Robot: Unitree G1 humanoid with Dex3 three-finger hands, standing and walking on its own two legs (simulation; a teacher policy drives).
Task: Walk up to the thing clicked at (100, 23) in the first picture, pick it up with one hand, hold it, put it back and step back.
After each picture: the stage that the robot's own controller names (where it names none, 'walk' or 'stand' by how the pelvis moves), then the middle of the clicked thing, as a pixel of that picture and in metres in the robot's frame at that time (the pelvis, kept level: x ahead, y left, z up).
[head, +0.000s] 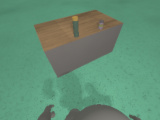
stand; (100, 24) +1.24 -0.12 -0.07
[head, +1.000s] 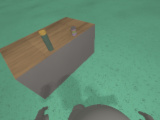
walk; (73, 31) +1.08 +0.30 -0.05
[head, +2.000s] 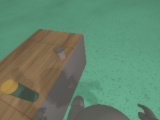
walk; (60, 53) +0.56 +0.33 -0.04
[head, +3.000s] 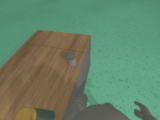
stand; (71, 59) +0.44 +0.23 -0.04
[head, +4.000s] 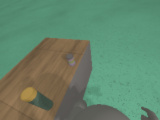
walk; (70, 60) +0.53 +0.26 -0.05
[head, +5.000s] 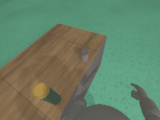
stand; (84, 55) +0.52 +0.14 -0.06
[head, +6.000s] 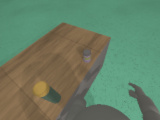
stand; (86, 56) +0.52 +0.10 -0.06
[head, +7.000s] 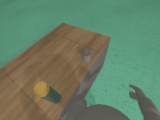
stand; (87, 56) +0.52 +0.10 -0.06
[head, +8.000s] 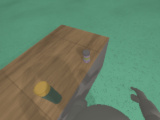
stand; (86, 56) +0.53 +0.10 -0.06
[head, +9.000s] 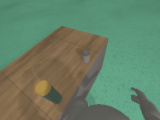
stand; (86, 56) +0.54 +0.10 -0.05
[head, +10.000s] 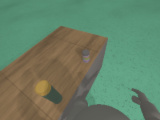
stand; (86, 56) +0.54 +0.10 -0.05
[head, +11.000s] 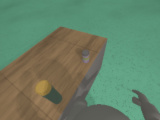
stand; (85, 56) +0.54 +0.11 -0.05
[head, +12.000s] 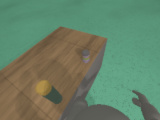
stand; (85, 56) +0.54 +0.10 -0.05
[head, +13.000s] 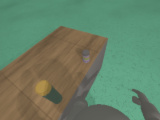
stand; (86, 56) +0.54 +0.10 -0.05
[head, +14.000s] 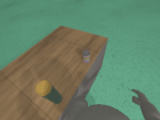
stand; (86, 56) +0.54 +0.10 -0.05
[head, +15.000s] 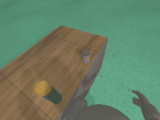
stand; (86, 56) +0.54 +0.10 -0.05
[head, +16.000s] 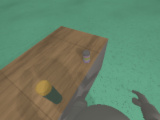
stand; (86, 56) +0.54 +0.10 -0.05
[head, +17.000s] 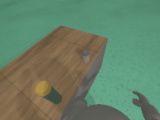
stand; (85, 56) +0.54 +0.10 -0.05
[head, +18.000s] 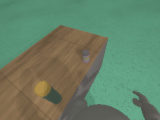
stand; (85, 56) +0.54 +0.10 -0.05
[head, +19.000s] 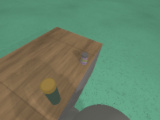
stand; (84, 58) +0.55 +0.08 -0.06
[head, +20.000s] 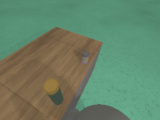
stand; (85, 57) +0.56 +0.05 -0.06
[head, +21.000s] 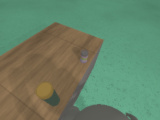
stand; (84, 56) +0.53 +0.08 -0.06
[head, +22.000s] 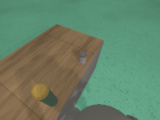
stand; (82, 57) +0.52 +0.10 -0.07
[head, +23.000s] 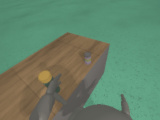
rise first; (87, 58) +0.57 +0.12 -0.06
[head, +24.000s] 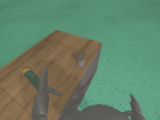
go down; (81, 60) +0.51 +0.12 -0.06
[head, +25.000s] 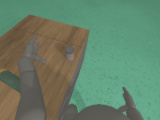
go down; (69, 53) +0.50 +0.13 -0.03
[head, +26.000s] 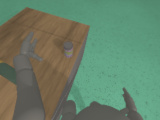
close in; (68, 49) +0.51 +0.13 -0.01
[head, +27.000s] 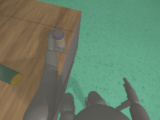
close; (59, 39) +0.55 +0.14 +0.03
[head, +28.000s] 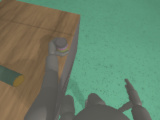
lift; (62, 47) +0.49 +0.13 +0.04
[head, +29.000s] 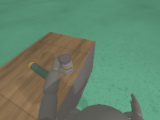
lift; (67, 64) +0.32 +0.16 +0.14
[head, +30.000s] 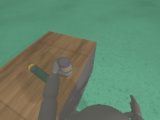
hold; (66, 67) +0.31 +0.17 +0.12
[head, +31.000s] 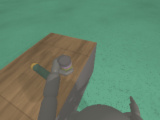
hold; (66, 65) +0.31 +0.16 +0.14
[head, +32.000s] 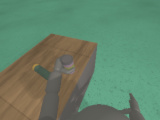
crouch; (68, 64) +0.33 +0.15 +0.13
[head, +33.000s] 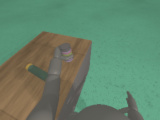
crouch; (67, 52) +0.43 +0.16 +0.13
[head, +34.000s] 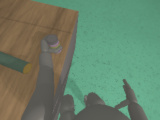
lower; (54, 44) +0.51 +0.17 +0.01
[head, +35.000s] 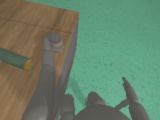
lower; (57, 43) +0.52 +0.15 +0.04
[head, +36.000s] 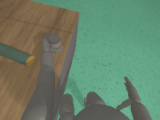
lower; (55, 44) +0.51 +0.16 +0.03
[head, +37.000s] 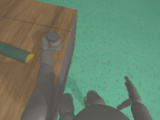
lower; (54, 42) +0.52 +0.16 +0.03
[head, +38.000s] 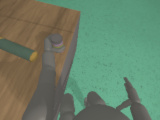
loosen; (57, 43) +0.51 +0.15 +0.03
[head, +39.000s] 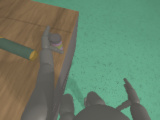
withdraw; (56, 43) +0.52 +0.15 +0.03
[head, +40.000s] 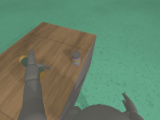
sink last; (76, 58) +0.48 +0.12 -0.03
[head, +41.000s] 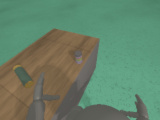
stand; (78, 57) +0.53 +0.15 -0.03
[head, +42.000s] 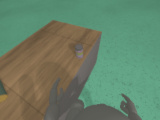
stand; (79, 51) +0.55 +0.13 -0.01
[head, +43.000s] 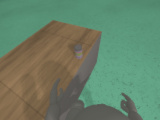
stand; (78, 51) +0.54 +0.14 -0.01
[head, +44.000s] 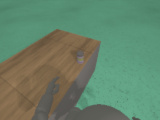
stand; (80, 57) +0.56 +0.12 -0.05
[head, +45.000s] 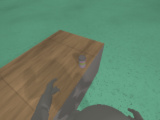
stand; (82, 61) +0.51 +0.12 -0.07
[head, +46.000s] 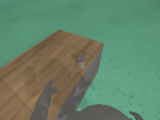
stand; (81, 62) +0.50 +0.12 -0.07
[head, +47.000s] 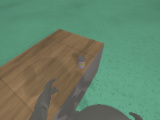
stand; (81, 62) +0.50 +0.11 -0.07
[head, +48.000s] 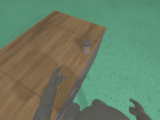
walk; (86, 47) +0.59 +0.04 -0.06
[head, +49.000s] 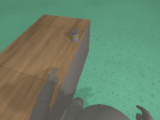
walk; (75, 35) +0.77 +0.15 -0.04
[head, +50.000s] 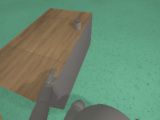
walk; (78, 24) +0.97 +0.15 -0.04
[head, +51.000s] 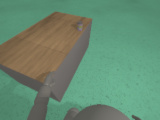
stand; (80, 26) +1.13 +0.12 -0.05
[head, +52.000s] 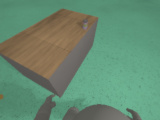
stand; (85, 24) +1.14 +0.08 -0.07
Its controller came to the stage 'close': yes
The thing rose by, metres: 0.22
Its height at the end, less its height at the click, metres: +0.00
